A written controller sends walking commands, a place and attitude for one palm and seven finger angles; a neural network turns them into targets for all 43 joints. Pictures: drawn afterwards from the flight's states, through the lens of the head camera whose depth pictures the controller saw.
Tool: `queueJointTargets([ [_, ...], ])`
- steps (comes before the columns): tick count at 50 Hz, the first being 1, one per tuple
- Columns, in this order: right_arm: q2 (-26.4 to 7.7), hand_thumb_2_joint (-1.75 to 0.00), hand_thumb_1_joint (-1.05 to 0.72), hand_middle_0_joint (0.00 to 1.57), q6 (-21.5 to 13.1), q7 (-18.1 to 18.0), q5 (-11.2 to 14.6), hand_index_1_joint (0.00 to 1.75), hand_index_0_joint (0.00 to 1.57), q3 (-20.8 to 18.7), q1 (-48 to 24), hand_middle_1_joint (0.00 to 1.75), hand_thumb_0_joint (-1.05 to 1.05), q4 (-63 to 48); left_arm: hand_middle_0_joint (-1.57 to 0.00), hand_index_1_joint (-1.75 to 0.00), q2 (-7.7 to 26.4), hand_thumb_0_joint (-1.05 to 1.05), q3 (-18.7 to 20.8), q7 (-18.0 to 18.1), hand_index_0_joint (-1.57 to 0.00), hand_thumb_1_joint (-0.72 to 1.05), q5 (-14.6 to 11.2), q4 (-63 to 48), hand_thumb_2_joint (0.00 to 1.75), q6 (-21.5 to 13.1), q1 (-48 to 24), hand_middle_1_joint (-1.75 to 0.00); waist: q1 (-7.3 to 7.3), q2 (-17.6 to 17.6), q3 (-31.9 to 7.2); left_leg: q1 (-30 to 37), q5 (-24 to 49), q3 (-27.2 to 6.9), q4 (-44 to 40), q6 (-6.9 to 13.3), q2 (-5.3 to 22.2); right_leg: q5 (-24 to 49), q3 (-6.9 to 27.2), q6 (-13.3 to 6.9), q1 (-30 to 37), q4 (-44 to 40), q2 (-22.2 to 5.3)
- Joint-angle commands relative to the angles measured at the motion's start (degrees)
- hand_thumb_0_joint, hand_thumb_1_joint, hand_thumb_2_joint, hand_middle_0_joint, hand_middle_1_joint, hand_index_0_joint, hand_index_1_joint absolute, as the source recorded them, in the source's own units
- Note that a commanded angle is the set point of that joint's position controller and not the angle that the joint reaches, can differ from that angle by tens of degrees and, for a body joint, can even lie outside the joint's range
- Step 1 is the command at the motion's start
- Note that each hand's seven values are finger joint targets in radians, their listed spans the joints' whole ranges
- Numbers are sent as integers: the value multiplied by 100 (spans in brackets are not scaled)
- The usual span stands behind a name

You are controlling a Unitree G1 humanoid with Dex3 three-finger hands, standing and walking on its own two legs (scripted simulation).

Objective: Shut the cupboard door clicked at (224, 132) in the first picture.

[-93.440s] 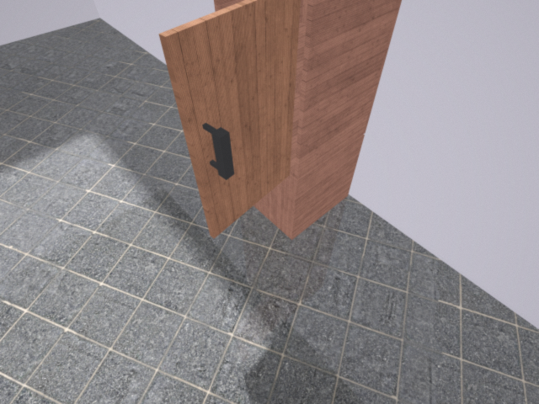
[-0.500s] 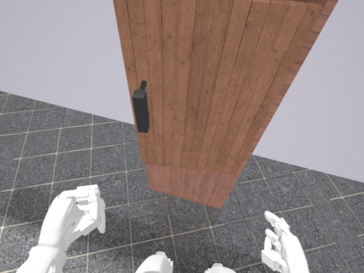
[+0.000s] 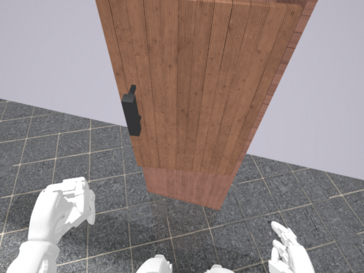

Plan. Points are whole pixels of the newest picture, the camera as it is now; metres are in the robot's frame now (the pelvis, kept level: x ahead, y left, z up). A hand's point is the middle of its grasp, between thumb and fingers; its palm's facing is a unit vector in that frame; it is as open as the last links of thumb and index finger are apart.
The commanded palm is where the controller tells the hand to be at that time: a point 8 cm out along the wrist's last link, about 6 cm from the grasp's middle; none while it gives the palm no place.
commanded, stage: raise the hand and make a fist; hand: left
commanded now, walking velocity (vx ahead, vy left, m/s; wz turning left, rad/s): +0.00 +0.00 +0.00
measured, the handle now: (134, 110) +0.48 +0.16 +0.06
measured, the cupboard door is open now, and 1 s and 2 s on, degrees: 9 9 8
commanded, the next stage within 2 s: bring the fist close to the handle in 0.02 s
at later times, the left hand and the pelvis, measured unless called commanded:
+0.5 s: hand (115, 187) +0.27 +0.16 +0.06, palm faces -0.06 -1.00 -0.03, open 3.1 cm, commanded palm +0.26 +0.21 +0.07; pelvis +0.01 -0.02 +0.00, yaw +0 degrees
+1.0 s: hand (133, 156) +0.35 +0.14 +0.06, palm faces -0.05 -1.00 -0.02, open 3.1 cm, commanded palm +0.33 +0.18 +0.07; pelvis +0.01 -0.01 +0.00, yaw -1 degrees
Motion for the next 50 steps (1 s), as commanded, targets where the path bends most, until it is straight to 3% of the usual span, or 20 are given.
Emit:
queueJointTargets([
  [1, -792, -90, -90, 20, -281, -85, 93, 30, 20, -351, -272, 30, 0, -946, -130, -150, 601, 0, 127, -239, -130, 90, -39, -1042, 90, -124, -211, -150, -55, -32, -954, 836, 754, -500, -1126, -275, 152, 620, 464, 70, 478, -929, -116],
  [3, -773, -90, -90, 20, -272, -117, 92, 30, 20, -339, -292, 30, 0, -960, -130, -150, 785, 0, 298, -237, -130, 90, -84, -1204, 90, -86, -317, -150, -37, -99, -962, 718, 832, -440, -1026, -225, 129, 616, 603, 77, 642, -1015, -129],
  [6, -699, -90, -90, 20, -266, -141, 75, 30, 20, -315, -364, 30, 0, -972, -130, -150, 836, 0, 439, -115, -130, 90, -108, -1509, 90, -226, -483, -150, 17, 65, -1027, 811, 923, -409, -1005, -240, 141, 677, 611, 66, 653, -958, -131],
  [9, -674, -90, -90, 20, -281, -138, 31, 30, 20, -279, -389, 30, 0, -856, -130, -150, 742, 0, 375, 48, -130, 90, -52, -1441, 90, -395, -870, -150, -57, 268, -933, 769, 938, -412, -896, -249, 147, 735, 582, 50, 441, -821, -116],
  [11, -690, -90, -90, 20, -277, -119, 24, 30, 20, -275, -345, 30, 0, -763, -130, -150, 656, 0, 331, 74, -130, 90, -30, -1055, 90, -411, -1006, -150, -122, 81, -806, 603, 816, -410, -808, -248, 148, 629, 595, 71, 298, -814, -118],
  [14, -741, -90, -90, 20, -235, -112, 55, 30, 20, -298, -307, 30, 0, -738, -130, -150, 590, 0, 184, -99, -130, 90, -13, -611, 90, -238, -1116, -150, -158, -124, -916, 379, 831, -329, -660, -211, 134, 609, 837, 140, 469, -942, -193],
  [17, -759, -90, -90, 20, -191, -131, 102, 30, 20, -312, -288, 30, 0, -794, -130, -150, 586, 0, 49, -234, -130, 90, 16, -626, 90, -8, -1407, -150, -133, -55, -1176, 558, 1014, -314, -755, -191, 128, 870, 866, 165, 720, -992, -227],
  [20, -734, -90, -90, 20, -145, -153, 108, 30, 20, -306, -272, 30, 0, -793, -130, -150, 874, 0, 372, -162, -130, 90, -31, -801, 90, 79, -1622, -150, -52, -51, -1530, 709, 1327, -286, -773, -186, 133, 1390, 919, 209, 1069, -978, -250],
  [23, -692, -90, -90, 20, -99, -154, 71, 30, 20, -272, -294, 30, 0, -729, -130, -150, 979, 0, 590, 45, -130, 90, -42, -677, 90, -1, -1925, -150, -18, -97, -1379, 571, 1393, -290, -770, -210, 135, 1586, 956, 212, 1157, -942, -258],
  [29, -709, -90, -90, 20, 2, -51, 83, 30, 20, -316, -271, 30, 0, -659, -130, -150, 453, 0, 115, 108, -130, 90, 98, 37, 90, -53, -1924, -150, -86, -75, -1089, 699, 1351, -239, -882, -223, 137, 1614, 797, 206, 821, -911, -238],
  [32, -750, -90, -90, 20, 46, -53, 94, 30, 20, -343, -233, 30, 0, -624, -130, -150, 446, 0, -21, 70, -130, 90, 171, 140, 90, -28, -2453, -150, -165, -199, -1136, 753, 1271, -271, -923, -203, 144, 1476, 774, 194, 769, -935, -233],
  [34, -756, -90, -90, 20, 66, -68, 89, 30, 20, -365, -225, 30, 0, -611, -130, -150, 538, 0, 57, 96, -130, 90, 174, 90, 90, -62, -2674, -150, -147, -221, -1394, 860, 1359, -279, -927, -194, 151, 1577, 769, 191, 856, -896, -226],
  [37, -726, -90, -90, 20, 69, -84, 76, 30, 20, -363, -267, 30, 0, -524, -130, -150, 589, 0, 116, 245, -130, 90, 196, -33, 90, -220, -3282, -150, -143, -39, -1552, 1048, 1420, -293, -962, -213, 157, 1574, 697, 142, 791, -834, -200],
  [42, -717, -90, -90, 20, 110, -45, 50, 30, 20, -348, -282, 30, 0, -355, -130, -150, 405, 0, -69, 518, -130, 90, 377, 525, 90, -312, -3771, -150, -198, 11, -1456, 1132, 1243, -349, -1039, -244, 184, 1285, 592, 109, 499, -796, -169],
  [43, -739, -90, -90, 20, 143, -38, 47, 30, 20, -352, -228, 30, 0, -360, -130, -150, 445, 0, -12, 550, -130, 90, 392, 667, 90, -267, -3706, -150, -143, -10, -1507, 1130, 1358, -357, -1046, -236, 173, 1388, 579, 92, 566, -779, -158],
  [50, -759, -90, -90, 20, 325, -13, 85, 30, 20, -362, -139, 30, 0, -281, -130, -150, 238, 0, -283, 629, -130, 90, 538, 1448, 90, -17, -4813, -150, -294, -102, -1501, 1295, 1273, -372, -1143, -261, 208, 1354, 545, 110, 428, -887, -171],
])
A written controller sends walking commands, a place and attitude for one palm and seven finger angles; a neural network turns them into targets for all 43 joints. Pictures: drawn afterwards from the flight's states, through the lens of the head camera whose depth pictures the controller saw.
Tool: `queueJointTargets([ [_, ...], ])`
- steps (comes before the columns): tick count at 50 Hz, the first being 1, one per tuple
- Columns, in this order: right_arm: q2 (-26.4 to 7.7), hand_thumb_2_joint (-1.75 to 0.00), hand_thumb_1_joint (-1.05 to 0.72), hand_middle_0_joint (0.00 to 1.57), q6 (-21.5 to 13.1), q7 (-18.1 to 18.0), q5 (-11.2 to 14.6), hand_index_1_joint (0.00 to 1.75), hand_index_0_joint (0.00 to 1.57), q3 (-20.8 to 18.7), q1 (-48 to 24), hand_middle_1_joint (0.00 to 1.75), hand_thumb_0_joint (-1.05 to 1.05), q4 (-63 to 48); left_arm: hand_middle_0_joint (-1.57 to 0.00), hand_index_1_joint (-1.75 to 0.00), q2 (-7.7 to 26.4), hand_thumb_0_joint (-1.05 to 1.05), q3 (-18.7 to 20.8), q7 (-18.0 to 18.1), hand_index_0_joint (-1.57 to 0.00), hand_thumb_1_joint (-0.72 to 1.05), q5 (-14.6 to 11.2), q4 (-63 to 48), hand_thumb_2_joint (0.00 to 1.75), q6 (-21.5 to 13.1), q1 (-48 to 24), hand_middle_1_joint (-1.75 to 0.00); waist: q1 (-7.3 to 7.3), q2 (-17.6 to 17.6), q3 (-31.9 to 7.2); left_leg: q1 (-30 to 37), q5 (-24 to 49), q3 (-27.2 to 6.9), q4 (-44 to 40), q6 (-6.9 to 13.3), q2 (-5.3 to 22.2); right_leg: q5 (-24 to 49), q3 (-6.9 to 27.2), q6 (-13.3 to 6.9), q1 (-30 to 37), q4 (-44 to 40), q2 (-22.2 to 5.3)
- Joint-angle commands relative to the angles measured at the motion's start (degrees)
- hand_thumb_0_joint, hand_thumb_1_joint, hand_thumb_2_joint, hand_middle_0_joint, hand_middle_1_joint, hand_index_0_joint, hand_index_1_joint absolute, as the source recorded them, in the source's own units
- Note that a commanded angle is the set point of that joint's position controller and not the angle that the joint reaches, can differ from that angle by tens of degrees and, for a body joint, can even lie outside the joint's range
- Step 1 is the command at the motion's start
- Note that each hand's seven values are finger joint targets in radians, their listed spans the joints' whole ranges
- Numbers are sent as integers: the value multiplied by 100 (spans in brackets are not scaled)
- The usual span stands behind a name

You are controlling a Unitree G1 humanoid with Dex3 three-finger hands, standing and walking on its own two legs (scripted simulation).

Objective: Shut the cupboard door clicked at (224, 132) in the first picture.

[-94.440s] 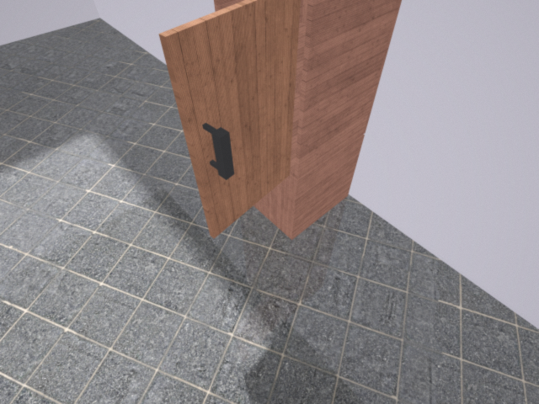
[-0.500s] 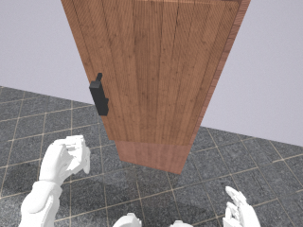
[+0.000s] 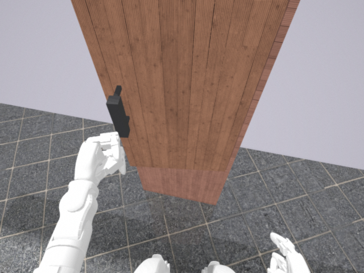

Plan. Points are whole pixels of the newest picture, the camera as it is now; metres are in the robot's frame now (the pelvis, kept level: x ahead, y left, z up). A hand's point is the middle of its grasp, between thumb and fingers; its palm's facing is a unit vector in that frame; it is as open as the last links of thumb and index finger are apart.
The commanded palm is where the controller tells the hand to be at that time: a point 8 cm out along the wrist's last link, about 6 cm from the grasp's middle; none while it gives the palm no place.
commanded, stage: bring the fist close to the handle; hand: left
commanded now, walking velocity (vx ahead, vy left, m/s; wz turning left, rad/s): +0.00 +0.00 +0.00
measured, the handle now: (121, 111) +0.48 +0.18 +0.06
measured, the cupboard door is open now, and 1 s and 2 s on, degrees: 9 8 0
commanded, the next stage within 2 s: push the door shut along its arc in 0.52 s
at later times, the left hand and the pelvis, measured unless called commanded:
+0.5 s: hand (124, 152) +0.36 +0.15 +0.06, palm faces +0.00 -1.00 -0.02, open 3.1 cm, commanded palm +0.34 +0.19 +0.06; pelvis +0.00 +0.00 +0.00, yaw -1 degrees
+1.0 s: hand (133, 134) +0.40 +0.13 +0.06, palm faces -0.12 -0.99 -0.04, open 3.1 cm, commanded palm +0.40 +0.18 +0.06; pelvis +0.00 +0.00 +0.00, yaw +0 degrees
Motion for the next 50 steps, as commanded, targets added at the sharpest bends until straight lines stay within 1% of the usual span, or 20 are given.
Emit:
queueJointTargets([
  [1, -821, -90, -90, 20, -160, -67, 44, 30, 20, -349, 17, 30, 0, -674, -130, -150, 523, 0, 188, 95, -130, 90, -9, -917, 90, -369, -2067, -150, -162, -76, -1622, 1388, 1257, -495, -954, -217, 196, 1353, 411, 155, 538, -845, -185],
  [4, -832, -90, -90, 20, -145, -53, 18, 30, 20, -348, 54, 30, 0, -600, -130, -150, 625, 0, 341, 251, -130, 90, 15, -715, 90, -515, -2399, -150, -133, -99, -1797, 1482, 1383, -532, -934, -239, 207, 1431, 400, 139, 533, -782, -168],
  [6, -805, -90, -90, 20, -134, -12, -8, 30, 20, -361, 82, 30, 0, -555, -130, -150, 448, 0, 212, 350, -130, 90, 75, -629, 90, -654, -2609, -150, -152, 11, -1896, 1589, 1502, -538, -914, -261, 208, 1488, 371, 136, 451, -722, -168],
  [8, -851, -90, -90, 20, -80, 35, -26, 30, 20, -382, 164, 30, 0, -587, -130, -150, 644, 0, 443, 411, -130, 90, 140, -395, 90, -692, -2078, -150, 8, -41, -1979, 1590, 1697, -536, -957, -288, 200, 1608, 344, 106, 612, -693, -143],
  [9, -822, -90, -90, 20, -39, 69, -28, 30, 20, -375, 139, 30, 0, -620, -130, -150, 537, 0, 382, 407, -130, 90, 163, -262, 90, -669, -1829, -150, 51, 20, -1943, 1579, 1795, -469, -968, -274, 185, 1745, 369, 112, 669, -723, -156],
  [10, -822, -90, -90, 20, 2, 91, -26, 30, 20, -379, 168, 30, 0, -611, -130, -150, 543, 0, 356, 390, -130, 90, 177, -229, 90, -666, -1903, -150, -9, -128, -1899, 1498, 1793, -440, -965, -265, 190, 1805, 378, 134, 712, -740, -165],
  [13, -845, -90, -90, 20, 122, 107, -8, 30, 20, -388, 215, 30, 0, -697, -130, -150, 714, 0, 504, 336, -130, 90, 183, -91, 90, -599, -1682, -150, 47, -298, -1686, 1207, 1601, -365, -1030, -212, 162, 1793, 447, 142, 925, -848, -149],
  [16, -807, -90, -90, 20, 174, 80, 9, 30, 20, -385, 161, 30, 0, -687, -130, -150, 558, 0, 364, 292, -130, 90, 122, -189, 90, -650, -2161, -150, -98, -364, -1455, 1104, 1295, -299, -1041, -166, 149, 1614, 519, 184, 894, -985, -182],
  [18, -828, -90, -90, 20, 146, 41, 14, 30, 20, -395, 151, 30, 0, -697, -130, -150, 694, 0, 460, 297, -130, 90, 65, -483, 90, -815, -2378, -150, -101, -281, -1609, 1203, 1326, -324, -1011, -161, 151, 1604, 539, 166, 934, -955, -163],
  [23, -830, -90, -90, 20, 31, 16, -7, 30, 20, -400, 127, 30, 0, -517, -130, -150, 601, 0, 255, 222, -130, 90, 71, -520, 90, -1138, -2735, -150, -213, 63, -1795, 1445, 1221, -417, -928, -176, 159, 1397, 515, 146, 635, -879, -158],
  [30, -839, -90, -90, 20, 140, 7, 54, 30, 20, -362, 120, 30, 0, -523, -130, -150, 689, 0, 369, 24, -130, 90, 33, 386, 90, -718, -2511, -150, -171, -261, -1392, 941, 867, -328, -1032, -145, 116, 1151, 621, 192, 763, -1095, -214],
  [33, -849, -90, -90, 20, 138, -18, 57, 30, 20, -371, 143, 30, 0, -582, -130, -150, 844, 0, 473, 25, -130, 90, 10, 54, 90, -767, -2922, -150, -160, -75, -1707, 1170, 1098, -370, -1021, -148, 124, 1377, 592, 161, 856, -1004, -198],
  [35, -823, -90, -90, 20, 99, -25, 35, 30, 20, -378, 161, 30, 0, -518, -130, -150, 752, 0, 378, 11, -130, 90, 19, -55, 90, -907, -3295, -150, -235, -43, -1957, 1391, 1321, -394, -927, -160, 146, 1614, 558, 170, 791, -893, -191],
  [39, -845, -90, -90, 20, 57, -13, 20, 30, 20, -384, 231, 30, 0, -378, -130, -150, 846, 0, 387, -92, -130, 90, 90, 290, 90, -1093, -3500, -150, -276, 93, -1984, 1464, 1490, -442, -827, -195, 166, 1719, 547, 153, 578, -771, -176],
  [40, -843, -90, -90, 20, 66, -1, 31, 30, 20, -378, 243, 30, 0, -345, -130, -150, 704, 0, 213, -137, -130, 90, 114, 501, 90, -1066, -3637, -150, -377, 95, -1786, 1455, 1349, -460, -848, -204, 181, 1564, 507, 160, 372, -803, -173],
  [43, -915, -90, -90, 20, 113, 5, 48, 30, 20, -391, 365, 30, 0, -316, -130, -150, 904, 0, 379, -273, -130, 90, 126, 1151, 90, -868, -3713, -150, -377, -65, -1590, 1187, 1105, -467, -868, -170, 148, 1362, 546, 155, 356, -888, -163],
  [45, -919, -90, -90, 20, 185, 6, 60, 30, 20, -375, 403, 30, 0, -344, -130, -150, 939, 0, 423, -367, -130, 90, 104, 1489, 90, -718, -3833, -150, -363, -254, -1612, 993, 1085, -423, -879, -155, 126, 1422, 579, 170, 514, -909, -195],
  [47, -935, -90, -90, 20, 231, -5, 65, 30, 20, -372, 462, 30, 0, -355, -130, -150, 1227, 0, 691, -428, -130, 90, 61, 1583, 90, -667, -4061, -150, -318, -344, -1763, 877, 1122, -390, -848, -142, 117, 1506, 639, 176, 727, -905, -210],
  [48, -948, -90, -90, 20, 228, -19, 59, 30, 20, -372, 481, 30, 0, -397, -130, -150, 1325, 0, 753, -453, -130, 90, 33, 1460, 90, -701, -4199, -150, -304, -182, -1963, 933, 1265, -377, -796, -131, 103, 1662, 657, 165, 793, -848, -206],
  [50, -903, -90, -90, 20, 239, -9, 64, 30, 20, -355, 525, 30, 0, -312, -130, -150, 1225, 0, 647, -520, -130, 90, 39, 1618, 90, -777, -4602, -150, -412, -143, -1926, 950, 1268, -379, -765, -140, 117, 1678, 639, 178, 679, -830, -212],
])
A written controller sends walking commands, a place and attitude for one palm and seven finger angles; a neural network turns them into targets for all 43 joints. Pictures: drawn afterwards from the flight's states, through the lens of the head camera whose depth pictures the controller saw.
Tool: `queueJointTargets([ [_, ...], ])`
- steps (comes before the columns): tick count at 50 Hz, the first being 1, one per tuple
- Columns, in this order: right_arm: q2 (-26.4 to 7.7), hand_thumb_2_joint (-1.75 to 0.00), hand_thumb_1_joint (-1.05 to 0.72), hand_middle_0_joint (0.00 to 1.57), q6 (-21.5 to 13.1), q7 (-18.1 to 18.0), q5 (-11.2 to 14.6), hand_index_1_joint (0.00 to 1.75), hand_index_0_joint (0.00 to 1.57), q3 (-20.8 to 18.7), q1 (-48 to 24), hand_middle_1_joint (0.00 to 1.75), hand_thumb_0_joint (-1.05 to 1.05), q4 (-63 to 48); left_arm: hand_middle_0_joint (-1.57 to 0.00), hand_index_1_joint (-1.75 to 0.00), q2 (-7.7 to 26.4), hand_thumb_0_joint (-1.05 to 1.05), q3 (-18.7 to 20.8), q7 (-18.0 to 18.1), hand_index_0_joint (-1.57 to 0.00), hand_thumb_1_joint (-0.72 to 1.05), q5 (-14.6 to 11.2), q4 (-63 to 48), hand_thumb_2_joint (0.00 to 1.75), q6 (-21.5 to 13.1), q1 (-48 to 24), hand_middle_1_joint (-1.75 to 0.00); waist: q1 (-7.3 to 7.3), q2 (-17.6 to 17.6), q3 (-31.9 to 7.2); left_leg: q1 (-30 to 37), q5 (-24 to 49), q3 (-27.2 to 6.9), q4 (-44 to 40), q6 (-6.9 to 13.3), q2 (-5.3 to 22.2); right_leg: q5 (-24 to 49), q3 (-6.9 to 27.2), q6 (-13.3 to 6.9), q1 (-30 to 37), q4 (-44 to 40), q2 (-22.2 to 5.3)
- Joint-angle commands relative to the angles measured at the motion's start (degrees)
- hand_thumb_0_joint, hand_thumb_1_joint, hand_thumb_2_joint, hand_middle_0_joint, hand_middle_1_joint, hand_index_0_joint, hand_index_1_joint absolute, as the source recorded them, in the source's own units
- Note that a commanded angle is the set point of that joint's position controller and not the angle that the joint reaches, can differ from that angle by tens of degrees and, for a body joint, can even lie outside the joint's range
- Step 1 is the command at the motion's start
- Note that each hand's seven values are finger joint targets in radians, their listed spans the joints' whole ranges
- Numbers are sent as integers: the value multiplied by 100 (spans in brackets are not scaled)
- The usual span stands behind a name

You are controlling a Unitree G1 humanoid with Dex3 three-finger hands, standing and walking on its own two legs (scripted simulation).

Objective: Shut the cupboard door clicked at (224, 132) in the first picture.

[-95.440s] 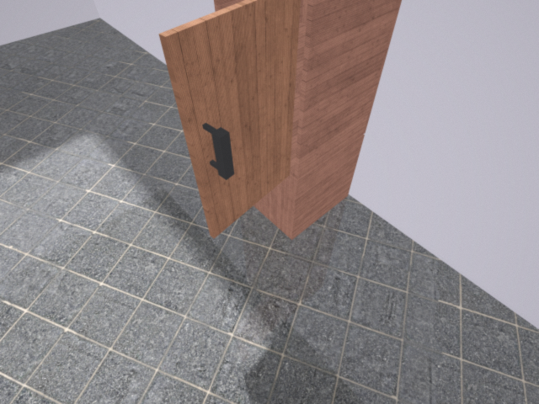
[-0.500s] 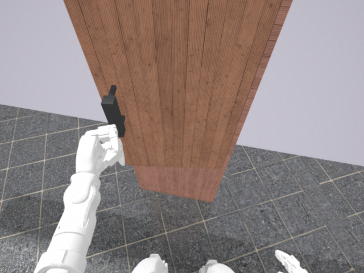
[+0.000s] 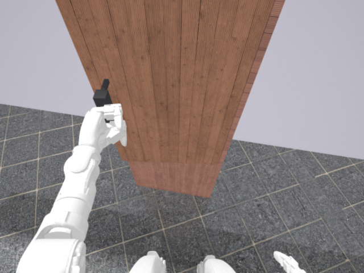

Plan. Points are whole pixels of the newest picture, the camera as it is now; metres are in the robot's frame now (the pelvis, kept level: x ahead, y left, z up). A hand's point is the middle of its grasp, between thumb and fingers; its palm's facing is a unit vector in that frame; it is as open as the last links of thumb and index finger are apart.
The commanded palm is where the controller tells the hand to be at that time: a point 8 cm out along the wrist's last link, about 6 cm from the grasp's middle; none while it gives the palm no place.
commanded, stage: push the door shut along its arc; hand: left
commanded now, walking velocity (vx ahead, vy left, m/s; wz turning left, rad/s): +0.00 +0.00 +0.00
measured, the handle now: (109, 106) +0.49 +0.18 +0.06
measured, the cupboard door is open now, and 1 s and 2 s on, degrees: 8 0 0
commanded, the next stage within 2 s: pull the fist back off the door in 0.64 s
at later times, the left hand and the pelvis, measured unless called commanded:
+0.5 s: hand (127, 118) +0.45 +0.13 +0.06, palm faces -0.21 -0.98 -0.04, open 3.2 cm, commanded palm +0.46 +0.16 +0.06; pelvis -0.01 +0.00 -0.02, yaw +1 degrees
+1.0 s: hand (135, 114) +0.46 +0.12 +0.06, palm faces +0.08 -1.00 -0.06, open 3.2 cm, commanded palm +0.46 +0.15 +0.06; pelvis -0.05 +0.01 -0.03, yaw +1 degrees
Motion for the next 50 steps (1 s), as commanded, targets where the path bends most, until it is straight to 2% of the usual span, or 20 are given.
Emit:
queueJointTargets([
  [1, -867, -90, -90, 20, -148, -70, 38, 30, 20, -327, 363, 30, 0, -496, -130, -150, 1002, 0, 332, -114, -130, 90, -92, -733, 90, -392, -2644, -150, -226, -131, -1892, 1087, 1062, -439, -657, -118, 101, 1462, 603, 204, 822, -800, -219],
  [4, -899, -90, -90, 20, -142, -67, 31, 30, 20, -343, 468, 30, 0, -439, -130, -150, 1048, 0, 335, -219, -130, 90, -54, -410, 90, -482, -2926, -150, -275, -75, -1930, 1078, 1073, -475, -604, -115, 106, 1417, 598, 187, 664, -743, -211],
  [8, -951, -90, -90, 20, -162, -42, 30, 30, 20, -386, 627, 30, 0, -329, -130, -150, 814, 0, 27, -343, -130, 90, -9, -167, 90, -568, -3629, -150, -459, 244, -2066, 1417, 1089, -615, -550, -130, 127, 1201, 480, 145, 118, -647, -165],
  [10, -983, -90, -90, 20, -154, -39, 27, 30, 20, -386, 678, 30, 0, -219, -130, -150, 787, 0, -67, -376, -130, 90, 23, 83, 90, -558, -4023, -150, -582, 171, -2033, 1412, 951, -666, -522, -124, 149, 1051, 480, 163, -73, -669, -165],
  [11, -1021, -90, -90, 20, -154, -43, 27, 30, 20, -413, 732, 30, 0, -184, -130, -150, 974, 0, 79, -385, -130, 90, 41, 171, 90, -569, -4074, -150, -557, 178, -2096, 1415, 915, -685, -511, -131, 159, 989, 490, 153, -89, -666, -162],
  [14, -1030, -90, -90, 20, -174, -27, 23, 30, 20, -432, 791, 30, 0, -160, -130, -150, 699, 0, -171, -490, -130, 90, 12, 117, 90, -609, -4318, -150, -621, 337, -2443, 1743, 1194, -733, -472, -139, 163, 1150, 436, 139, -211, -601, -149],
  [15, -1052, -90, -90, 20, -168, -19, 16, 30, 20, -431, 827, 30, 0, -128, -130, -150, 708, 0, -170, -521, -130, 90, 18, 251, 90, -593, -4304, -150, -612, 320, -2414, 1748, 1165, -773, -478, -150, 169, 1089, 411, 127, -267, -600, -138],
  [17, -1069, -90, -90, 20, -153, -24, 30, 30, 20, -416, 860, 30, 0, -78, -130, -150, 707, 0, -253, -553, -130, 90, 34, 453, 90, -552, -4626, -150, -770, 125, -2179, 1529, 921, -786, -460, -114, 175, 904, 426, 148, -387, -648, -129],
  [21, -1131, -90, -90, 20, -166, -63, 16, 30, 20, -387, 941, 30, 0, -27, -130, -150, 1388, 0, 250, -507, -130, 90, 83, 713, 90, -550, -5110, -150, -788, 42, -2175, 1074, 662, -743, -363, -67, 159, 684, 526, 148, -286, -636, -133],
  [24, -1098, -90, -90, 20, -208, -52, 8, 30, 20, -399, 969, 30, 0, 37, -130, -150, 968, 0, -177, -573, -130, 90, 137, 606, 90, -643, -5546, -150, -902, 515, -2424, 1588, 777, -887, -357, -113, 185, 711, 429, 127, -730, -529, -131],
  [27, -1155, -90, -90, 20, -233, -68, 9, 30, 20, -371, 1000, 30, 0, 96, -130, -150, 1094, 0, -149, -563, -130, 90, 132, 853, 90, -525, -5795, -150, -1035, 390, -2060, 1280, 217, -893, -379, -84, 180, 326, 454, 138, -899, -629, -120],
  [34, -1250, -90, -90, 20, -444, -152, 9, 30, 20, -313, 977, 30, 0, 235, -130, -150, 834, 0, -538, -631, -130, 90, 121, 901, 90, -473, -6520, -150, -1246, 720, -2100, 1474, -535, -1196, -488, -104, 252, -26, 371, 125, -1534, -484, -151],
  [37, -1276, -90, -90, 20, -544, -191, 19, 30, 20, -282, 952, 30, 0, 282, -130, -150, 657, 0, -677, -636, -130, 90, 71, 986, 90, -347, -6590, -150, -1332, 635, -2011, 1358, -970, -1243, -542, -91, 264, -227, 369, 136, -1650, -499, -149],
  [38, -1172, -90, -90, 20, -604, -227, -97, 30, 20, -292, 853, 30, 0, 211, -130, -150, 755, 0, 531, 443, -130, 90, -501, 924, 90, -313, -6752, -150, -985, 634, -1992, 1073, -1260, -1375, -717, -176, 213, -256, 321, 127, -1634, -458, -174],
  [39, -1142, -90, -90, 20, -649, -153, -150, 30, 20, -276, 859, 30, 0, 195, -130, -150, 397, 0, 293, 1007, -130, 90, -332, 1148, 90, -274, -6364, -150, -1080, 571, -2163, 1147, -1410, -1374, -760, -204, 241, -310, 283, 203, -1611, -430, -173],
  [41, -1134, -90, -90, 20, -649, -23, -252, 30, 20, -322, 937, 30, 0, 214, -130, -150, 126, 0, 189, 1585, -130, 90, -107, 1134, 90, -292, -6227, -150, -1142, 440, -2154, 1172, -1453, -1425, -786, -234, 250, -234, 216, 234, -1640, -401, -190],
  [43, -1177, -90, -90, 20, -610, 83, -341, 30, 20, -350, 1115, 30, 0, 242, -130, -150, 532, 0, 236, 1892, -130, 90, 348, 1103, 90, -452, -6387, -150, -1160, 427, -2389, 1152, -1107, -1339, -681, -206, 197, -109, 231, 228, -1490, -362, -191],
  [47, -1190, -90, -90, 20, -481, 248, -415, 30, 20, -348, 1201, 30, 0, 224, -130, -150, 1018, 0, -22, 1894, -130, 90, 1256, 1337, 90, -806, -6374, -150, -1190, 540, -2231, 924, -1075, -1151, -558, -163, 180, -235, 370, 199, -1412, -446, -213],
  [49, -1183, -90, -90, 20, -446, 275, -400, 30, 20, -367, 1189, 30, 0, 174, -130, -150, 920, 0, -140, 1757, -130, 90, 1319, 1382, 90, -919, -6262, -150, -1189, 508, -2195, 975, -1069, -1138, -570, -158, 186, -255, 390, 191, -1365, -488, -190],
  [50, -1200, -90, -90, 20, -422, 262, -377, 30, 20, -354, 1169, 30, 0, 130, -130, -150, 1068, 0, -39, 1673, -130, 90, 1264, 1421, 90, -910, -6215, -150, -1138, 523, -2116, 886, -1133, -1109, -606, -167, 191, -322, 420, 174, -1255, -513, -191],
])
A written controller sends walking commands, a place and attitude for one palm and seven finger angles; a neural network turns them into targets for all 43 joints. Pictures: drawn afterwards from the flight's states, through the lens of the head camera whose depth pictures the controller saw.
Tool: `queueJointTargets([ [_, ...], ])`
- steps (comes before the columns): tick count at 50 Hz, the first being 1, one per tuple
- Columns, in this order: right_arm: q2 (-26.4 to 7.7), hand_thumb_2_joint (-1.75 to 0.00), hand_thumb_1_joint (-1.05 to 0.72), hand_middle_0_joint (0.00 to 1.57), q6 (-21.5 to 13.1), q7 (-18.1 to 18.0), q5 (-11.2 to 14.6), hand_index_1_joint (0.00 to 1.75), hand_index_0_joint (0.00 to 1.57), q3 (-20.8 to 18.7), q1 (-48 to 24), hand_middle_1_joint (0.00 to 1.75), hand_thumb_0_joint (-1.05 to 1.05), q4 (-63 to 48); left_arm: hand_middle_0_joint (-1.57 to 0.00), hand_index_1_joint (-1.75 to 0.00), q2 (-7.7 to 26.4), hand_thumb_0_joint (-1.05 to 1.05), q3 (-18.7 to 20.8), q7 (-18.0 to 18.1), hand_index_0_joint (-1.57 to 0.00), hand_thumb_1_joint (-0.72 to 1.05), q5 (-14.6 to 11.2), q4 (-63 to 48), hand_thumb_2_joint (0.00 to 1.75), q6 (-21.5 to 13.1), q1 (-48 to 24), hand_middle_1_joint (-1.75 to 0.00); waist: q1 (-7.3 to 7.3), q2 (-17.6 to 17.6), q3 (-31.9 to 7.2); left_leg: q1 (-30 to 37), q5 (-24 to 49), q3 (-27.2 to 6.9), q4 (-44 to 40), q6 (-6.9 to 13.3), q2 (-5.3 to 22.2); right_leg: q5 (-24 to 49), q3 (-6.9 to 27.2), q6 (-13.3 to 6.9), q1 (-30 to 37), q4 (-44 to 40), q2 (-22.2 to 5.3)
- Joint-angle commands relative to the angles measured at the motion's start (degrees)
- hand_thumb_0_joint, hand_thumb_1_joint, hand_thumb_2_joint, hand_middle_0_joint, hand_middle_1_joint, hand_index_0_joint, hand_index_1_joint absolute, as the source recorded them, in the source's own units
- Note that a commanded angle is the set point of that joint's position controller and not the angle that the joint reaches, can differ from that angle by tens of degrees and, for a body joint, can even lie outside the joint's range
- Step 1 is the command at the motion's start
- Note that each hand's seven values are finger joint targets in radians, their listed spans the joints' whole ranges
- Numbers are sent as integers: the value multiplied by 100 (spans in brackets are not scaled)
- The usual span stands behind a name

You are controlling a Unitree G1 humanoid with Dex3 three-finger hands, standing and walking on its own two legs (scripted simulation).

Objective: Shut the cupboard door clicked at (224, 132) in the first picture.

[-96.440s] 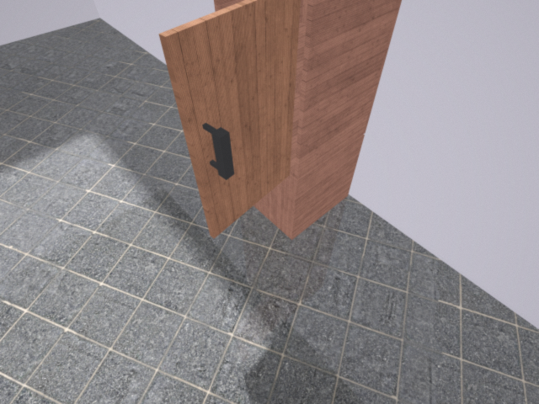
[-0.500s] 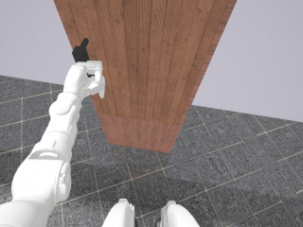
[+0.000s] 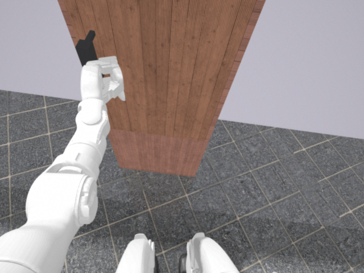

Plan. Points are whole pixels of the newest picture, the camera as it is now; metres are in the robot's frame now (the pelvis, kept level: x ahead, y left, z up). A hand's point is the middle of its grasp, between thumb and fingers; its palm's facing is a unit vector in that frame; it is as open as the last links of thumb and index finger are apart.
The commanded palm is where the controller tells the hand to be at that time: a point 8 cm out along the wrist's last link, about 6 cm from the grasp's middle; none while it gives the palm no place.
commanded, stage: pull the fist back off the door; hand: left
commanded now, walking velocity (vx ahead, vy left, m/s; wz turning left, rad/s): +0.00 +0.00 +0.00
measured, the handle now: (94, 61) +0.58 +0.16 +0.09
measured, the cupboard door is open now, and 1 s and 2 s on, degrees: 0 0 0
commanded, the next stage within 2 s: draw the hand back to the body in 0.62 s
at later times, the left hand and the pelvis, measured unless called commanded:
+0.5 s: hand (123, 99) +0.48 +0.10 +0.08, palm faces +0.02 -1.00 -0.01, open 3.1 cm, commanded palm +0.44 +0.14 +0.09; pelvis +0.05 -0.01 +0.03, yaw -3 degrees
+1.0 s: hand (101, 106) +0.41 +0.13 +0.13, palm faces -0.01 -1.00 -0.06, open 3.1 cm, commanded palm +0.38 +0.18 +0.13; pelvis +0.08 -0.02 +0.05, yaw -2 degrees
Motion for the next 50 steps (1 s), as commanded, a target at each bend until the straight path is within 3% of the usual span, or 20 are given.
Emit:
queueJointTargets([
  [1, -1164, -90, -90, 20, 17, -50, 79, 30, 20, -407, 760, 30, 0, -373, -130, -150, 861, 0, -181, -355, -130, 90, 201, -1255, 90, -431, -3493, -150, -488, 456, -1973, 2316, -1487, -907, -1320, -200, 246, -631, 709, 143, 159, -1161, -69],
  [4, -1154, -90, -90, 20, 9, -109, 157, 30, 20, -401, 687, 30, 0, -455, -130, -150, 806, 0, 71, -570, -130, 90, -350, -1312, 90, -309, -3266, -150, -371, 245, -2044, 2180, -1383, -764, -1344, -186, 206, -685, 785, 157, 583, -1309, -58],
  [6, -1123, -90, -90, 20, 21, -124, 196, 30, 20, -406, 664, 30, 0, -528, -130, -150, 796, 0, 198, -681, -130, 90, -537, -1399, 90, -269, -2813, -150, -202, 139, -2079, 2041, -1207, -611, -1340, -180, 181, -720, 842, 157, 901, -1407, -59],
  [10, -1054, -90, -90, 20, 58, -74, 199, 30, 20, -428, 651, 30, 0, -607, -130, -150, 633, 0, 203, -770, -130, 90, -534, -1689, 90, -418, -1927, -150, 43, 201, -2073, 2255, -778, -552, -1407, -184, 224, -379, 756, 131, 1023, -1348, -39],
  [16, -953, -90, -90, 20, 305, 13, 217, 30, 20, -487, 623, 30, 0, -881, -130, -150, 596, 0, 427, -630, -130, 90, -492, -2374, 90, -473, -456, -150, 417, -121, -2160, 2366, 225, -247, -1420, -156, 201, 395, 785, 154, 1781, -1429, 0],
  [19, -875, -90, -90, 20, 379, 12, 239, 30, 20, -506, 528, 30, 0, -1031, -130, -150, 438, 0, 317, -574, -130, 90, -508, -3206, 90, -505, 37, -150, 518, -63, -2316, 2617, 858, -124, -1417, -149, 189, 1183, 798, 174, 2190, -1397, 8],
  [20, -869, -90, -90, 20, 398, 8, 245, 30, 20, -527, 503, 30, 0, -1043, -130, -150, 559, 0, 419, -546, -130, 90, -523, -3524, 90, -542, 171, -150, 564, -96, -2368, 2701, 1030, -95, -1412, -152, 199, 1397, 816, 185, 2317, -1401, 9],
  [22, -798, -90, -90, 20, 399, 6, 260, 30, 20, -547, 401, 30, 0, -1147, -130, -150, 346, 0, 244, -555, -130, 90, -574, -4258, 90, -622, 711, -150, 649, -115, -2582, 2933, 1461, -28, -1396, -142, 183, 1960, 844, 203, 2641, -1378, 16],
  [23, -789, -90, -90, 20, 385, -5, 271, 30, 20, -541, 362, 30, 0, -1209, -130, -150, 286, 0, 136, -583, -130, 90, -597, -4579, 90, -646, 962, -150, 671, -72, -2675, 3036, 1694, -31, -1385, -137, 178, 2242, 848, 204, 2780, -1332, 19],
  [26, -707, -90, -90, 20, 405, -16, 318, 30, 20, -559, 226, 30, 0, -1204, -130, -150, -140, 0, -342, -750, -130, 90, -609, -4968, 90, -541, 1705, -150, 599, -121, -2298, 3202, 1930, -4, -1400, -118, 196, 2652, 847, 279, 2744, -1407, 2],
  [27, -718, -90, -90, 20, 427, -28, 344, 30, 20, -567, 188, 30, 0, -1217, -130, -150, -104, 0, -338, -800, -130, 90, -621, -5046, 90, -468, 2019, -150, 628, -228, -2161, 3203, 1931, -20, -1430, -122, 207, 2664, 839, 283, 2746, -1440, -5],
  [28, -716, -90, -90, 20, 432, -56, 359, 30, 20, -551, 156, 30, 0, -1243, -130, -150, -290, 0, -604, -873, -130, 90, -612, -5096, 90, -373, 2040, -150, 540, -27, -2023, 3315, 2017, -22, -1425, -114, 207, 2672, 826, 282, 2626, -1454, -15],
  [30, -698, -90, -90, 20, 471, -100, 393, 30, 20, -533, 81, 30, 0, -1136, -130, -150, -458, 0, -789, -952, -130, 90, -635, -4856, 90, -154, 1873, -150, 415, -56, -1511, 3276, 1783, -101, -1482, -153, 249, 2337, 752, 265, 2277, -1527, -29],
  [32, -685, -90, -90, 20, 478, -154, 404, 30, 20, -525, -10, 30, 0, -1104, -130, -150, -531, 0, -845, -980, -130, 90, -715, -4772, 90, -7, 1574, -150, 335, -304, -1314, 3136, 1388, -126, -1470, -137, 221, 2041, 794, 283, 2223, -1638, -56],
  [33, -700, -90, -90, 20, 471, -199, 408, 30, 20, -526, -37, 30, 0, -1133, -130, -150, -309, 0, -635, -952, -130, 90, -754, -4916, 90, -1, 1531, -150, 400, -282, -1391, 3145, 1447, -122, -1449, -124, 202, 2097, 828, 266, 2302, -1634, -68],
  [37, -614, -90, -90, 20, 405, -248, 368, 30, 20, -483, -265, 30, 0, -1127, -130, -150, -218, 0, -500, -906, -130, 90, -786, -5277, 90, -167, 1324, -150, 565, -53, -2117, 3365, 1782, -146, -1339, -172, 170, 2433, 842, 222, 2565, -1404, -119],
  [40, -588, -90, -90, 20, 409, -230, 375, 30, 20, -466, -385, 30, 0, -1348, -130, -150, 148, 0, -199, -911, -130, 90, -779, -6015, 90, -228, 2298, -150, 934, 309, -2851, 3945, 2661, -109, -1414, -206, 161, 3142, 843, 195, 3126, -1319, -107],
  [43, -587, -90, -90, 20, 487, -223, 429, 30, 20, -414, -434, 30, 0, -1515, -130, -150, 402, 0, 1, -1028, -130, 90, -806, -6062, 90, 112, 3262, -150, 1057, 35, -2475, 3688, 2588, -56, -1654, -165, 141, 3358, 884, 231, 3618, -1522, -91],
  [47, -595, -90, -90, 20, 585, -292, 564, 30, 20, -346, -621, 30, 0, -1708, -130, -150, 128, 0, -192, -1298, -130, 90, -1035, -6153, 90, 788, 3817, -150, 929, -560, -1356, 3333, 1734, 16, -2073, -115, 139, 3057, 930, 368, 3752, -2069, -158],
  [50, -617, -90, -90, 20, 523, -389, 615, 30, 20, -316, -737, 30, 0, -1797, -130, -150, 217, 0, -1, -1479, -130, 90, -1305, -6629, 90, 1008, 4046, -150, 907, -832, -1200, 3424, 1476, 23, -2217, -94, 119, 3081, 1026, 490, 4057, -2346, -254],
])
